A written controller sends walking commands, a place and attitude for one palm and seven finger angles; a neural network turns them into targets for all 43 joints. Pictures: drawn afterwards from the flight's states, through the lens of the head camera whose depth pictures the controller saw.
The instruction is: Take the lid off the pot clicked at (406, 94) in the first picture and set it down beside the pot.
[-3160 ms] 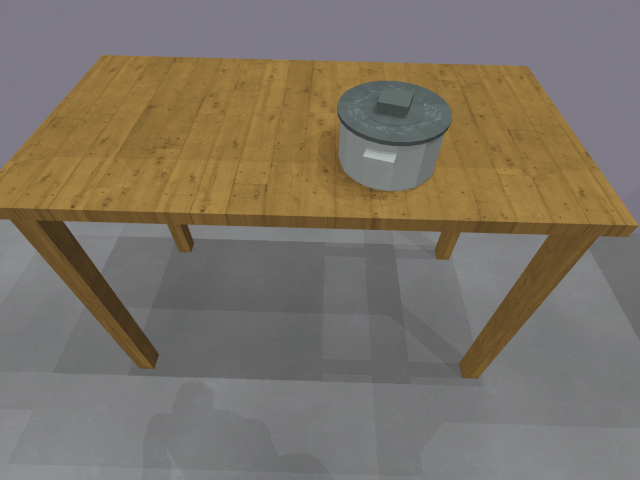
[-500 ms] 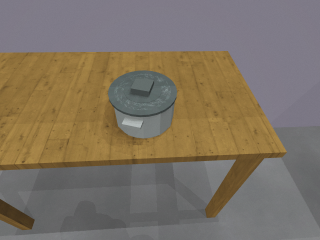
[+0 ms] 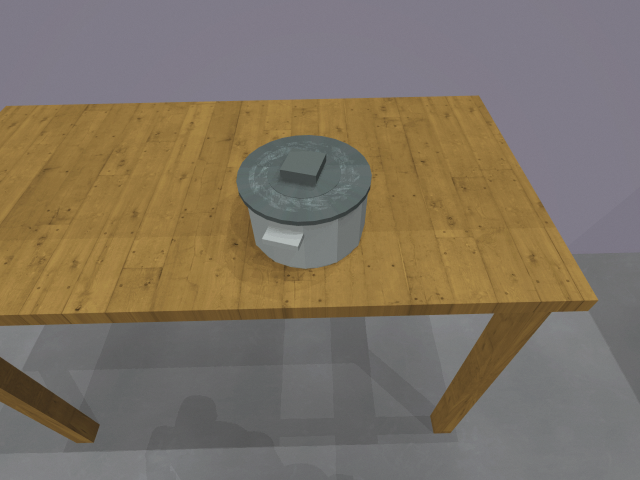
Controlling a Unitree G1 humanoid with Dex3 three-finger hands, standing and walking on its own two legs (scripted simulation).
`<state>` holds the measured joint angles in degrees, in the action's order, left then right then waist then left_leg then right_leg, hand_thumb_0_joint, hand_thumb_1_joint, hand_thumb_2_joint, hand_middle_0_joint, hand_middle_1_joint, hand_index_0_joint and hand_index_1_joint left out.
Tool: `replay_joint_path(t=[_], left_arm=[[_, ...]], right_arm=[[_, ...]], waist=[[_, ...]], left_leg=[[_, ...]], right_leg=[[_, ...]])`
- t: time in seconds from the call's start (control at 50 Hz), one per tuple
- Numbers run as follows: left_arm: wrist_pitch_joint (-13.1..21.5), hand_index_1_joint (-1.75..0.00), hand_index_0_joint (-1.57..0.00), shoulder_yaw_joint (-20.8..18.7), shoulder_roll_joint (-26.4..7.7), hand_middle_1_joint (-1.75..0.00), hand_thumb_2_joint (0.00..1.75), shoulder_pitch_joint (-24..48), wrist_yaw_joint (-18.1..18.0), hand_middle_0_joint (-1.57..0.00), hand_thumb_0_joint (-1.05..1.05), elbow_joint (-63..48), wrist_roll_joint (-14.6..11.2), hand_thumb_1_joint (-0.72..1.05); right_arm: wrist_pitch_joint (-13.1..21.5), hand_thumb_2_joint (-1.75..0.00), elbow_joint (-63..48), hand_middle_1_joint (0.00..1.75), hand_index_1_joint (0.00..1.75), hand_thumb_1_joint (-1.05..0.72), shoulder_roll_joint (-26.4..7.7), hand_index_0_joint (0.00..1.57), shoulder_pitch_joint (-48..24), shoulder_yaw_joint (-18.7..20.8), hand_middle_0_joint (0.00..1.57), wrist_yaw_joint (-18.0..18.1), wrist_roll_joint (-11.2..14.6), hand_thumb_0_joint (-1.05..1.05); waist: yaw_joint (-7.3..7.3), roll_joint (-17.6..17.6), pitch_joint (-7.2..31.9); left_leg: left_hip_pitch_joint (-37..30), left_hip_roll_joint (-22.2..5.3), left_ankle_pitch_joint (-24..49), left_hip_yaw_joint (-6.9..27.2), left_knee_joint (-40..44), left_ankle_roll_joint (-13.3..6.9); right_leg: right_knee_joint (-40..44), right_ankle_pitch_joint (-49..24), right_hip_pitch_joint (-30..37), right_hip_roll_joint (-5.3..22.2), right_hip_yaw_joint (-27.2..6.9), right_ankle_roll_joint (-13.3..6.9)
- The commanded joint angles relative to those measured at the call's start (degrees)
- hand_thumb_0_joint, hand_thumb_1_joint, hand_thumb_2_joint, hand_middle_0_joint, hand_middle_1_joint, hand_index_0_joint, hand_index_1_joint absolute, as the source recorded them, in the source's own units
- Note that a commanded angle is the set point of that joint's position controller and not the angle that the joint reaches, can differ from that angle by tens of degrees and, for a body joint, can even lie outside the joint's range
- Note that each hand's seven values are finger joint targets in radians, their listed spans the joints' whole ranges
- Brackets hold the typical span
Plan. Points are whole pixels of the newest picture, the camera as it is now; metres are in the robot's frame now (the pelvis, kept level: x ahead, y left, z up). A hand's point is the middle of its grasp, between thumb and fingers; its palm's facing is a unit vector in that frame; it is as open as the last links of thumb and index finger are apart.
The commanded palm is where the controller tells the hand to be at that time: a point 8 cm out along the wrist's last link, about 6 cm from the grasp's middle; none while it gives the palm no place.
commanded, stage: look again from close up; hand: left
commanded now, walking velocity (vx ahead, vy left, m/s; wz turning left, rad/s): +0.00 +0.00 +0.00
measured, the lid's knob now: (303, 165) +0.51 +0.06 +0.12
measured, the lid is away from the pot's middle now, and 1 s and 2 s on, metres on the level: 0.00 0.00 0.00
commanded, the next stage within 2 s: shuffle to correct the standing spot in 0.92 s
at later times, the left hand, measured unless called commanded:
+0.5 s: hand out of the picture -0.02 +0.20 -0.17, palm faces +0.02 -0.97 -0.25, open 7.4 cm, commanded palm none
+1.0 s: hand out of the picture -0.04 +0.19 -0.17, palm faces +0.01 -0.98 -0.21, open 7.4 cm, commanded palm none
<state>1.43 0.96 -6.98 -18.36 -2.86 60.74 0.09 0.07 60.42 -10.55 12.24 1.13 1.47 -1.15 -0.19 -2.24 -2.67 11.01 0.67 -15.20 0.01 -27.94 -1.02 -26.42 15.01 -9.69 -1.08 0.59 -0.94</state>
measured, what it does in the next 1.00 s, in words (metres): stands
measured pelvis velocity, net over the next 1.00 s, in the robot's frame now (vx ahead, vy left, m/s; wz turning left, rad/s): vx -0.04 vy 0.02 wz -0.01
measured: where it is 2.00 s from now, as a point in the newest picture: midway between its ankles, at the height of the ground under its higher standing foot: outside the picture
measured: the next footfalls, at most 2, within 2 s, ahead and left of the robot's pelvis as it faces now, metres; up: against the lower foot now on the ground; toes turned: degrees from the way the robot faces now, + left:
right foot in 2.00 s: +0.13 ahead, -0.20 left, +0.00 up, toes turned +1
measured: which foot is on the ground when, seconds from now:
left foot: down 0.00-1.00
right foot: down 0.00-1.00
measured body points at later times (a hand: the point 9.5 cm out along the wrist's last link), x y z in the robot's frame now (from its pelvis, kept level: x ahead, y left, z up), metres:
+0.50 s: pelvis -0.03 +0.02 +0.00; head -0.02 +0.00 +0.45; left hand -0.02 +0.25 -0.15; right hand +0.01 -0.21 -0.16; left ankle +0.00 +0.11 -0.74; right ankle -0.01 -0.11 -0.74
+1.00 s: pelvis -0.04 +0.02 +0.00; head -0.03 +0.01 +0.45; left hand -0.04 +0.24 -0.16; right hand -0.03 -0.20 -0.17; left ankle +0.00 +0.11 -0.74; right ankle -0.01 -0.11 -0.74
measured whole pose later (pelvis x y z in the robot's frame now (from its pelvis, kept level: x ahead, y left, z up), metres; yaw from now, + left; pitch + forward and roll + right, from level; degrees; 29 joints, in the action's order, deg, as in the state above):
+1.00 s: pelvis -0.04 +0.02 +0.00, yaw -1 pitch -2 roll +0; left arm 0.7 0.8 -7.7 -18.3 -2.6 62.5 1.0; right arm 0.1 63.9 -8.5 15.5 0.8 0.7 -0.9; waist 0.0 -1.1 -1.8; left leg 13.5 3.0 -11.0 -1.6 -26.1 -2.9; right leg -27.9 12.4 -13.9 1.3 -1.0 1.0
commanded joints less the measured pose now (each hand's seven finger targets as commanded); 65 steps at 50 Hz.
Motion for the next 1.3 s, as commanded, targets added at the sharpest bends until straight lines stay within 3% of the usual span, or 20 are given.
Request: replay_joint_path(t=[0.0,0.16,0.32,0.42,0.44,0.68,0.78,1.0,1.06,1.16,1.22,1.28], left_arm=[[0.9,-0.30,-0.20,-1.6,-7.9,-0.30,0.90,-2.2,-0.3,-0.20,0.00,-2.6,0.1,0.90],[0.3,-0.30,-0.20,-1.6,-8.7,-0.30,0.90,-0.9,-0.1,-0.20,0.00,-2.9,0.4,0.90],[0.1,-0.30,-0.20,-1.7,-9.8,-0.30,0.90,-0.8,0.1,-0.20,0.00,-3.0,0.5,0.90],[0.0,-0.30,-0.20,-1.7,-10.1,-0.30,0.90,-1.0,0.1,-0.20,0.00,-2.6,0.5,0.90],[0.0,-0.30,-0.20,-1.5,-9.6,-0.30,0.90,-1.1,0.1,-0.20,0.00,-2.5,0.5,0.90],[0.0,-0.30,-0.20,-1.3,-8.7,-0.30,0.90,-2.4,0.1,-0.20,0.00,-1.1,0.6,0.90],[0.0,-0.30,-0.20,-1.4,-7.9,-0.30,0.90,-3.1,0.1,-0.20,0.00,-0.7,0.7,0.90],[0.0,-0.30,-0.20,-1.5,-7.1,-0.30,0.90,-3.8,0.1,-0.20,0.00,-0.1,0.8,0.90],[-0.1,-0.30,-0.20,-1.5,-6.6,-0.30,0.90,-4.2,0.3,-0.20,0.00,0.0,0.8,0.90],[-0.5,-0.30,-0.20,-1.8,-6.4,-0.30,0.90,-5.0,0.5,-0.20,0.00,-0.4,1.1,0.90],[-0.4,-0.30,-0.20,-1.9,-6.2,-0.30,0.90,-6.0,0.7,-0.20,0.00,-0.4,1.1,0.90],[-0.2,-0.30,-0.20,-1.9,-5.6,-0.30,0.90,-6.8,0.6,-0.20,0.00,0.0,1.1,0.90]], right_arm=[[0.8,-0.90,-2.8,0.30,0.30,-0.90,-4.5,0.20,-0.1,0.6,0.20,-0.4,0.3,0.00],[0.7,-0.90,-3.2,0.30,0.30,-0.90,-6.0,0.20,-2.0,0.6,0.20,-0.8,0.1,0.00],[0.9,-0.90,-2.8,0.30,0.30,-0.90,-5.9,0.20,-1.3,0.4,0.20,-0.9,0.2,0.00],[1.1,-0.90,-1.8,0.30,0.30,-0.90,-5.7,0.20,-0.1,0.3,0.20,-1.0,0.3,0.00],[1.0,-0.90,-1.7,0.30,0.30,-0.90,-6.0,0.20,-0.3,0.2,0.20,-0.9,0.3,0.00],[0.9,-0.90,0.4,0.30,0.30,-0.90,-4.1,0.20,3.3,0.3,0.20,-0.8,0.4,0.00],[1.1,-0.90,0.9,0.30,0.30,-0.90,-3.6,0.20,4.2,0.5,0.20,-0.7,0.5,0.00],[1.0,-0.90,1.4,0.30,0.30,-0.90,-2.2,0.20,5.6,0.6,0.20,-0.6,0.6,0.00],[0.9,-0.90,1.4,0.30,0.30,-0.90,-2.1,0.20,5.8,0.8,0.20,-0.6,0.3,0.00],[0.6,-0.90,0.8,0.30,0.30,-0.90,-2.7,0.20,6.0,1.4,0.20,-0.6,0.1,0.00],[0.6,-0.90,0.5,0.30,0.30,-0.90,-2.3,0.20,6.5,1.7,0.20,-0.6,0.1,0.00],[0.7,-0.90,0.7,0.30,0.30,-0.90,-2.2,0.20,7.0,1.9,0.20,-0.4,0.1,0.00]], waist=[[-0.21,2.9,-0.5],[0.15,1.8,-0.9],[0.35,3.7,-0.1],[0.53,2.1,0.8],[0.64,1.5,-0.5],[0.29,2.4,-1.2],[0.47,0.8,-0.8],[0.31,2.9,-2.2],[0.03,3.0,-2.3],[0.19,-0.6,-2.6],[0.43,0.0,-2.7],[0.37,0.2,-3.1]], left_leg=[[-2.3,-3.7,9.5,5.1,3.4,-0.5],[-1.0,-4.3,3.3,7.0,6.8,-1.0],[-0.3,-4.6,2.3,7.5,7.9,-1.4],[0.2,-5.0,2.1,7.8,8.7,-1.5],[1.2,-5.0,0.7,7.9,8.8,-1.5],[2.4,-4.6,-2.2,7.5,8.6,-1.3],[2.9,-5.4,-2.9,8.1,9.7,-1.6],[3.4,-4.8,-3.5,7.1,8.7,-1.4],[4.4,-5.2,-8.1,8.6,9.4,-1.7],[7.8,-6.7,-15.5,12.5,12.1,-2.9],[9.0,-7.5,-15.4,14.2,12.7,-3.6],[8.5,-6.8,-12.9,12.9,10.9,-3.5]], right_leg=[[5.7,-9.2,-4.6,6.6,-7.0,-2.1],[4.6,-3.2,-6.1,5.9,-6.0,-1.4],[4.2,-2.4,-5.8,6.3,-5.5,-1.3],[3.6,-2.6,-5.1,6.2,-4.8,-1.1],[3.9,-1.6,-5.7,6.2,-4.9,-1.0],[4.6,1.2,-7.6,6.6,-6.2,-1.4],[3.6,-0.2,-7.0,6.2,-5.2,-1.2],[5.0,2.0,-8.7,6.7,-6.4,-1.3],[5.3,6.2,-9.2,6.0,-5.4,-0.9],[2.4,8.6,-8.1,4.9,-2.1,-0.5],[1.6,6.4,-6.6,4.6,-0.4,-0.4],[2.3,5.2,-6.6,5.1,-1.2,-1.0]])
